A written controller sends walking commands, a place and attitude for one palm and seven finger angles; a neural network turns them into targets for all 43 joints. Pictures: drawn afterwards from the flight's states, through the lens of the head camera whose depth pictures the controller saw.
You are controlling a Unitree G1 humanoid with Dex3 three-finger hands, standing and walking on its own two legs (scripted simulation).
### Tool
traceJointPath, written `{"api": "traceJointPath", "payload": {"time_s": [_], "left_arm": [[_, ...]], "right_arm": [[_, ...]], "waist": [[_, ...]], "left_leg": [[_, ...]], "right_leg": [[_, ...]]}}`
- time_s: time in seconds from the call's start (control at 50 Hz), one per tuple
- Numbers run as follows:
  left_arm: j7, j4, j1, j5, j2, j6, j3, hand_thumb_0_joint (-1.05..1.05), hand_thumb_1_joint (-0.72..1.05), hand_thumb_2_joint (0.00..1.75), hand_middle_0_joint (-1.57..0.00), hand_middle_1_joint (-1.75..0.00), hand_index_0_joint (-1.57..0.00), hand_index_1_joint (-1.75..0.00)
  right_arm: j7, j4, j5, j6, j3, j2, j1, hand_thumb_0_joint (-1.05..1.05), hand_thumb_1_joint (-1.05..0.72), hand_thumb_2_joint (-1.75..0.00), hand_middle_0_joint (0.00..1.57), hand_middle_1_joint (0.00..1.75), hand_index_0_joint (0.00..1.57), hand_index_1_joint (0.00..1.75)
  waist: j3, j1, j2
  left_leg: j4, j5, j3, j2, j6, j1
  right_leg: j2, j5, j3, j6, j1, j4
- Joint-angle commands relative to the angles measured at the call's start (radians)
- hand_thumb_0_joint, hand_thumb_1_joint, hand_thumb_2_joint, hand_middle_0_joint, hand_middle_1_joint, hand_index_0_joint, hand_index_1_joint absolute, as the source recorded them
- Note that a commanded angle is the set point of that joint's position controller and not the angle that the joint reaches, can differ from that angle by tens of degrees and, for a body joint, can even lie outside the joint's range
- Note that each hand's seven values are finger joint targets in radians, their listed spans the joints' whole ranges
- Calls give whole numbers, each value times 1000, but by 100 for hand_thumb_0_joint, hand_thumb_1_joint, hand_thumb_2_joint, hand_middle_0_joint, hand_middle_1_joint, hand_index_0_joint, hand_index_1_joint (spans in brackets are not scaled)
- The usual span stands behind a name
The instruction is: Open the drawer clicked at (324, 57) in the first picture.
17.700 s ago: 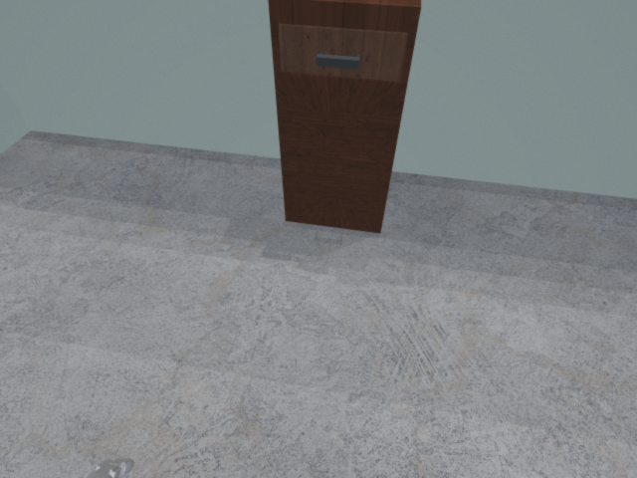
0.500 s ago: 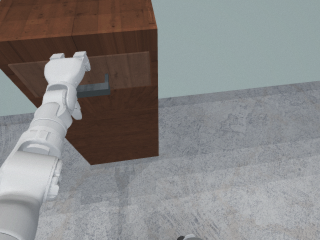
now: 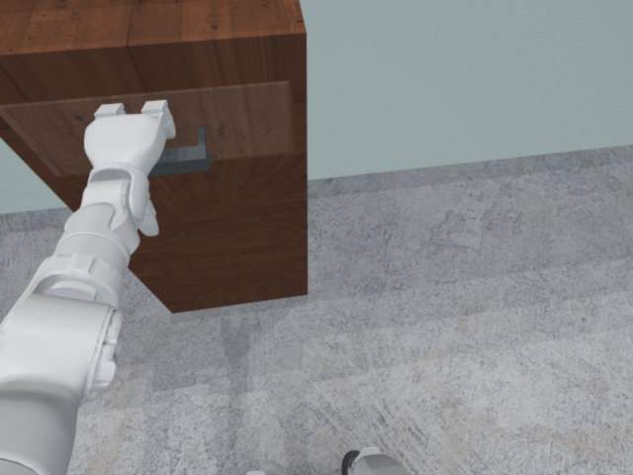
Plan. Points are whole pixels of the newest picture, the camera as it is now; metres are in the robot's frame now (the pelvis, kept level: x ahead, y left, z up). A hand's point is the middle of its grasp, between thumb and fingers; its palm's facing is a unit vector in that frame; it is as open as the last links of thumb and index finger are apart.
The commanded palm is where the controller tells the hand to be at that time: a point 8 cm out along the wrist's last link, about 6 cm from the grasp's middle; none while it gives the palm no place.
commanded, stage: lower the fingers behind the handle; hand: left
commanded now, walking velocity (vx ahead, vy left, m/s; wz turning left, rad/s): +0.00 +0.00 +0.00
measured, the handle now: (162, 150) +0.57 +0.19 +0.02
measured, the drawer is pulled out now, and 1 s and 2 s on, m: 0.00 0.00 0.00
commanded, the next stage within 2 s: close the thumb around the handle in 1.16 s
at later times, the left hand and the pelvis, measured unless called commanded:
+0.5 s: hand (158, 179) +0.52 +0.19 +0.01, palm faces -0.05 -0.02 -1.00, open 13.8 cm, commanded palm +0.50 +0.19 +0.06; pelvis +0.01 +0.01 -0.01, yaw -1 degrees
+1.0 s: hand (158, 188) +0.52 +0.20 +0.00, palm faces -0.04 +0.00 -1.00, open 13.9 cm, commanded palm +0.50 +0.20 +0.04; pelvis -0.01 +0.00 -0.02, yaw +0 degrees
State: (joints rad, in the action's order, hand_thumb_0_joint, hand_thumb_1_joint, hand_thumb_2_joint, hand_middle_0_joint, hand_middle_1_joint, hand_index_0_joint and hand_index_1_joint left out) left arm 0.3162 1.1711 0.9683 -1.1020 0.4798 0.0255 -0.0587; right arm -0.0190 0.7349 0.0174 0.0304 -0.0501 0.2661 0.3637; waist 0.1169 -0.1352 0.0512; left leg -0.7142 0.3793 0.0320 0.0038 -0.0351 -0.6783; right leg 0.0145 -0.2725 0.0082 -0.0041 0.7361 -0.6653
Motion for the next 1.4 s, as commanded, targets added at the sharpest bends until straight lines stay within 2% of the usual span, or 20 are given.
{"api": "traceJointPath", "payload": {"time_s": [0.0,0.06,0.16,0.38,0.46,0.58,0.7,0.78,0.82,0.84,0.86,0.94,1.0,1.04,1.08,1.1,1.14,1.24,1.34,1.38], "left_arm": [[67,-169,464,-2,252,-5,71,0,-50,30,-30,-120,-30,-120],[81,-151,503,-8,220,-26,41,0,-50,30,-30,-120,-30,-120],[83,-153,510,-2,214,-42,41,0,-50,30,-30,-120,-30,-120],[94,-185,414,1,225,-36,87,0,-50,30,-30,-120,-30,-120],[104,-148,371,0,218,-61,76,0,-50,30,-30,-120,-30,-120],[109,-197,419,2,216,-35,76,0,-50,30,-30,-120,-30,-120],[124,-117,422,-19,215,-44,58,0,-50,30,-30,-120,-30,-120],[130,-129,447,-11,236,-52,76,0,-50,30,-30,-120,-30,-120],[130,-118,446,-14,227,-67,61,0,-50,30,-30,-120,-30,-120],[127,-107,450,-13,179,-72,22,0,-50,30,-30,-120,-30,-120],[126,-107,470,-9,225,-77,54,0,-50,30,-30,-120,-30,-120],[111,-81,486,-3,237,-86,46,0,-50,30,-30,-120,-30,-120],[92,-68,469,2,292,-81,75,0,-50,30,-30,-120,-30,-120],[84,-97,484,-2,260,-67,50,0,-50,30,-30,-120,-30,-120],[78,-95,468,-2,292,-58,77,0,-50,30,-30,-120,-30,-120],[80,-113,496,-6,263,-48,48,0,-50,30,-30,-120,-30,-120],[80,-90,451,-2,259,-41,58,0,-50,30,-30,-120,-30,-120],[88,-101,441,2,274,-30,71,0,-50,30,-30,-120,-30,-120],[109,-111,455,-4,239,-39,55,0,-22,42,-32,-123,-32,-123],[111,-109,480,0,262,-46,73,0,-11,47,-33,-124,-33,-124]], "right_arm": [[-10,-35,7,-20,-53,160,162,0,-90,-90,20,30,20,30],[-6,-27,6,-21,-54,164,170,0,-90,-90,20,30,20,30],[0,-21,12,-19,-58,166,182,0,-90,-90,20,30,20,30],[12,-20,26,0,-58,165,186,0,-90,-90,20,30,20,30],[12,-24,20,6,-53,167,175,0,-90,-90,20,30,20,30],[9,-15,25,3,-61,162,177,0,-90,-90,20,30,20,30],[4,-10,25,-4,-52,162,170,0,-90,-90,20,30,20,30],[6,-12,30,-5,-51,166,169,0,-90,-90,20,30,20,30],[5,-20,24,-3,-49,165,169,0,-90,-90,20,30,20,30],[3,-23,25,-7,-49,159,167,0,-90,-90,20,30,20,30],[5,-17,22,-4,-47,168,173,0,-90,-90,20,30,20,30],[-4,-23,20,-5,-40,170,169,0,-90,-90,20,30,20,30],[-11,-27,19,-3,-32,176,171,0,-90,-90,20,30,20,30],[-10,-32,18,-10,-34,171,176,0,-90,-90,20,30,20,30],[-9,-32,18,-7,-34,179,177,0,-90,-90,20,30,20,30],[-12,-34,19,-11,-34,171,181,0,-90,-90,20,30,20,30],[-10,-32,19,-14,-36,172,184,0,-90,-90,20,30,20,30],[-8,-28,19,-15,-37,175,189,0,-90,-90,20,30,20,30],[0,-20,21,-15,-42,172,196,0,-90,-90,20,30,20,30],[2,-15,21,-11,-44,179,197,0,-90,-90,20,30,20,30]], "waist": [[469,-20,15],[449,-39,25],[495,-47,36],[539,-13,54],[473,-22,-20],[524,-31,23],[463,-46,17],[516,-46,41],[508,-49,37],[492,-60,40],[485,-58,35],[481,-70,16],[491,-61,4],[506,-59,36],[506,-51,33],[509,-64,43],[488,-56,10],[494,-50,23],[502,-50,57],[498,-58,42]], "left_leg": [[19,-429,-21,17,-1,198],[10,-416,-26,12,2,189],[-12,-470,-33,6,4,217],[-55,-617,-43,-5,15,221],[-44,-493,-25,5,2,125],[-69,-518,-35,4,5,170],[-82,-415,-35,9,2,93],[-103,-432,-36,11,4,100],[-100,-412,-38,11,5,90],[-101,-410,-33,12,2,90],[-98,-391,-38,9,4,83],[-97,-345,-33,14,-4,51],[-94,-320,-33,16,-8,20],[-96,-324,-33,15,-7,37],[-99,-338,-38,12,-4,42],[-102,-332,-39,10,-6,46],[-103,-325,-39,10,-7,29],[-104,-318,-38,11,-6,22],[-104,-368,-51,3,4,77],[-105,-369,-57,0,6,83]], "right_leg": [[35,317,-2,-19,-260,11],[38,289,4,-20,-209,5],[41,317,8,-19,-200,-11],[44,384,15,-21,-199,-55],[42,375,8,-16,-224,-49],[40,371,4,-19,-200,-65],[36,297,9,-20,-135,-84],[35,310,8,-22,-135,-104],[36,297,9,-19,-133,-101],[36,295,11,-19,-124,-94],[37,279,12,-18,-120,-95],[33,260,5,-15,-131,-89],[30,261,-1,-13,-158,-93],[32,255,0,-15,-145,-95],[34,253,2,-18,-137,-101],[34,245,4,-16,-125,-101],[35,240,5,-17,-125,-99],[36,232,4,-18,-121,-101],[40,226,17,-20,-83,-103],[42,219,19,-21,-72,-103]]}}
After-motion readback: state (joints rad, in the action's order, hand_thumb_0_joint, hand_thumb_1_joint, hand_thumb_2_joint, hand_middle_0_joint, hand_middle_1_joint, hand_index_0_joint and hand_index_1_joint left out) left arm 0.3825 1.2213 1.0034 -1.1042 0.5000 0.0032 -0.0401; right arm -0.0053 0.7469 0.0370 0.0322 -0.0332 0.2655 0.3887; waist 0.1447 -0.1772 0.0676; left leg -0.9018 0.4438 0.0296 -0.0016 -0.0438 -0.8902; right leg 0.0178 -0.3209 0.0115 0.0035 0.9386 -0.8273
